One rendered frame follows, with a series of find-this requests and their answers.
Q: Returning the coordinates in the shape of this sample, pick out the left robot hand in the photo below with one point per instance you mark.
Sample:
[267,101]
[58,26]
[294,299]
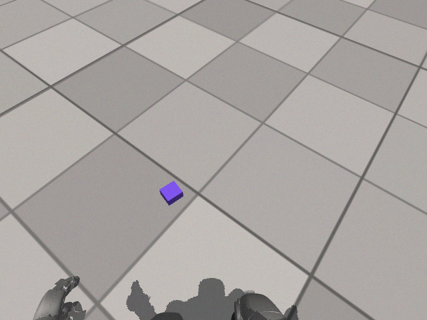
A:
[52,303]

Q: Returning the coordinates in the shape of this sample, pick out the small box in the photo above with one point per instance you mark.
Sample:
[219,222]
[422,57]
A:
[171,193]

